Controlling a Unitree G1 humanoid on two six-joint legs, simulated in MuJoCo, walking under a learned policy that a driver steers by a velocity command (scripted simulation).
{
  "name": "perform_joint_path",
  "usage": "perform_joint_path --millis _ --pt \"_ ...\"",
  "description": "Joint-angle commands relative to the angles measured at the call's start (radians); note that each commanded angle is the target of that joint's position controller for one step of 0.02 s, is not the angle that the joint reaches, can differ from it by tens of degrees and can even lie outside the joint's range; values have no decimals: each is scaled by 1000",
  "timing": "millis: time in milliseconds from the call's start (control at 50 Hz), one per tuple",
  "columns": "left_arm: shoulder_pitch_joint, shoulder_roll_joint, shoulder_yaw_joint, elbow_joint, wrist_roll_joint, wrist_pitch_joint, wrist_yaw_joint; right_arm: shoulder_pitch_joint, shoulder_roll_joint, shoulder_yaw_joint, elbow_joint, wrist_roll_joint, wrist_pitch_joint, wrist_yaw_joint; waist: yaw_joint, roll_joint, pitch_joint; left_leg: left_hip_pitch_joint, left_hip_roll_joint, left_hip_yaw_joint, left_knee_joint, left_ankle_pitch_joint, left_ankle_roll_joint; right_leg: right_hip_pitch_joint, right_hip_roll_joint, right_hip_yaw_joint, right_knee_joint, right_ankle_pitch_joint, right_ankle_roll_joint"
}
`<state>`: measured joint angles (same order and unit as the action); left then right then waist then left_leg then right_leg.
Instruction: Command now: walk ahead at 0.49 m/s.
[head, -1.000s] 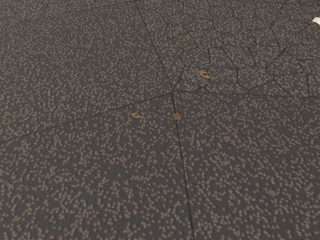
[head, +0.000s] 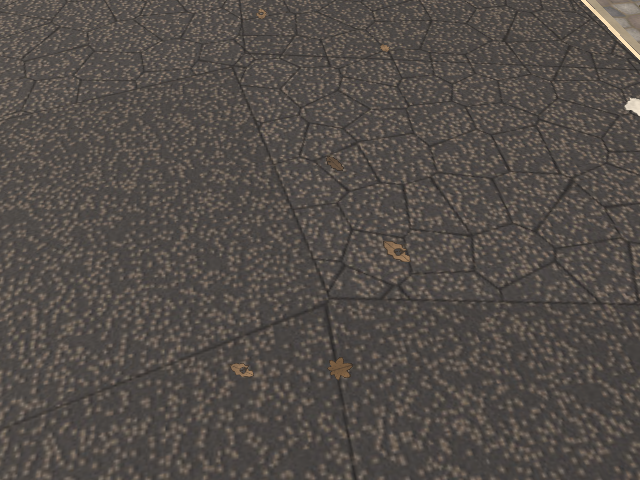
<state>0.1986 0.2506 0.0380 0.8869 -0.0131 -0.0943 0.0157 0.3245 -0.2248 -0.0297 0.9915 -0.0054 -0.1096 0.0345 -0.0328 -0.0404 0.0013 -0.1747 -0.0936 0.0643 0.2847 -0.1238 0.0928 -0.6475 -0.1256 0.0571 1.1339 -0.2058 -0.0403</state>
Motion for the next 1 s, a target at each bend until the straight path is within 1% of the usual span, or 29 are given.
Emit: perform_joint_path --millis 20,120,180,220,260,280,300,320,340,360,380,400,440,460,500,560,640,760,800,820,840,860,880,900,920,940,960,980,1000 --pt "33 42 12 -42 12 6 7 -39 -133 -21 -56 2 -16 -20 46 78 53 -93 284 -218 -203 64 172 -31 -43 3 -144 151 28" --pt "-156 29 4 -90 0 -6 -9 58 -166 -27 -33 20 -1 -35 -23 83 57 12 271 -162 -181 71 123 6 12 -43 -464 306 39" --pt "-235 35 1 -121 -9 -10 -28 106 -168 -30 -10 26 11 -35 -49 92 77 108 308 -172 -138 53 118 -1 27 -46 -551 259 30" --pt "-252 49 4 -138 -10 -19 -41 113 -174 -34 -3 26 21 -38 -42 99 80 168 339 -187 -95 63 107 10 36 -45 -595 186 5" --pt "-188 77 16 -131 -9 -27 -48 89 -189 -40 -6 27 32 -39 6 118 48 191 348 -188 -15 187 87 121 66 -69 -635 118 -25" --pt "-82 107 34 -101 -7 -30 -46 67 -184 -37 -13 24 37 -40 65 115 -11 178 311 -154 109 353 66 266 99 -96 -658 105 -47" --pt "110 168 62 -46 -5 -32 -39 57 -150 -23 -26 12 39 -39 141 82 -136 76 249 -101 346 397 34 531 66 -55 -642 128 -89" --pt "274 285 90 -19 16 -28 -33 129 -59 7 -56 0 23 -34 151 -123 -304 -284 119 -19 752 85 -36 935 -192 318 -659 91 -221" --pt "309 250 80 -4 12 -23 -39 166 -28 19 -42 18 -3 -28 140 -262 -390 -519 29 -120 970 -421 -51 1066 -295 677 -821 -32 -307" --pt "237 172 56 -17 7 -26 -41 90 -144 -9 -56 42 -21 -24 135 -162 -263 -614 98 -187 1062 -385 -29 962 -261 586 -837 -67 -255" --pt "142 130 42 -41 6 -24 -40 9 -165 -15 -80 50 -27 -24 109 -97 -165 -616 153 -161 1045 -289 -15 821 -223 427 -848 -2 -215" --pt "65 101 31 -53 9 -23 -45 -29 -152 -18 -85 39 -22 -30 77 -23 -95 -572 194 -139 983 -208 -21 679 -176 316 -886 83 -196" --pt "23 63 20 -48 18 -25 -53 -14 -119 -25 -81 23 5 -36 25 -38 -44 -467 235 -137 884 -125 -31 531 -111 192 -951 154 -171" --pt "39 66 21 -35 18 -28 -54 2 -96 -23 -75 21 17 -37 16 -38 -36 -445 234 -127 865 -108 -38 502 -97 159 -969 199 -178" --pt "77 95 29 -11 18 -32 -47 -21 -89 -26 -88 18 29 -40 7 -23 -11 -482 239 -120 809 -53 -52 492 -92 109 -992 287 -190" --pt "128 111 33 13 17 -23 -29 -139 -87 -30 -129 10 30 -40 30 -10 18 -568 240 -117 648 76 -72 531 -90 68 -1008 333 -185" --pt "181 124 33 37 8 -15 -15 -281 -66 -23 -167 15 22 -29 72 -18 48 -530 208 -84 417 230 -72 549 -65 11 -1029 274 -156" --pt "258 136 42 90 -3 8 -5 -424 -73 -17 -226 26 8 1 102 -21 99 -555 182 -76 265 158 -40 720 -131 16 -968 278 -147" --pt "243 148 48 92 -5 16 -1 -405 -90 -22 -229 27 1 11 78 -33 80 -490 163 -61 237 86 -17 753 -146 15 -916 368 -132" --pt "224 158 51 88 -4 20 -1 -358 -109 -31 -220 27 -2 11 48 -48 48 -399 137 -39 229 55 -3 752 -141 6 -864 503 -121" --pt "200 160 51 83 -3 25 -1 -258 -136 -48 -191 25 -3 8 -9 -55 -14 -248 99 -6 215 50 17 734 -113 -20 -750 669 -104" --pt "188 137 42 74 4 29 -1 -79 -186 -74 -134 24 -2 1 -86 -36 -121 4 97 -13 224 75 49 643 -56 -59 -543 698 -75" --pt "206 104 25 48 24 26 -1 107 -271 -95 -99 11 3 -11 -129 114 -277 323 312 -274 234 81 117 404 22 -107 -195 348 -37" --pt "335 -37 -12 57 11 1 -16 132 -301 -96 -84 5 5 -2 -48 369 -394 597 498 -754 80 -117 270 34 200 -27 103 -350 11" --pt "259 80 13 62 -15 -23 -19 95 -207 -71 -92 16 2 -1 -79 247 -323 541 463 -759 23 -203 223 -73 143 84 212 -361 -11" --pt "160 128 26 29 -33 -36 -21 6 -166 -59 -111 19 0 -4 -62 193 -185 400 435 -601 8 -146 177 -121 93 55 209 -265 -27" --pt "110 126 28 18 -28 -37 -12 -80 -146 -51 -129 15 -2 -3 -25 93 -116 243 401 -485 -19 -34 154 -71 37 28 160 -164 -25" --pt "87 117 36 15 -11 -29 -5 -124 -118 -43 -133 6 -3 0 3 73 -65 124 363 -402 -49 44 142 -26 7 19 103 -110 -20" --pt "113 97 39 18 -7 -15 -4 -134 -98 -36 -127 -5 -6 3 35 100 -59 59 338 -349 -79 72 134 37 -17 27 69 -74 -20"
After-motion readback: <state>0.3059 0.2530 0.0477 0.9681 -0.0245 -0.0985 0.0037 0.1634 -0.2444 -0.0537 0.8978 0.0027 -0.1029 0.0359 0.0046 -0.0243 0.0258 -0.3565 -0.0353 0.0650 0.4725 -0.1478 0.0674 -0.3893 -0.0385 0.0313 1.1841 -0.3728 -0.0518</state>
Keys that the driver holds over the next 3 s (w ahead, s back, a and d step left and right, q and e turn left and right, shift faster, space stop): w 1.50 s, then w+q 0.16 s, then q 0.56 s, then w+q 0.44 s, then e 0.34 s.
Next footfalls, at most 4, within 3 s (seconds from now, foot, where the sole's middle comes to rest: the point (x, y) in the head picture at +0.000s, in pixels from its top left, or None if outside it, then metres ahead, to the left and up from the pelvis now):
0.30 right None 0.33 -0.17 -0.78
0.86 left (289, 422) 0.65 0.07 -0.78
1.44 right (379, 302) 0.96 -0.16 -0.78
1.96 left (288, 241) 1.18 0.07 -0.78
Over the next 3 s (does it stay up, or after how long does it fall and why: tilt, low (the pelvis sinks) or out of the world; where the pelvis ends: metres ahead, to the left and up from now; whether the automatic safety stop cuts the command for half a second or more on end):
stays up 1.24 0.09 -0.01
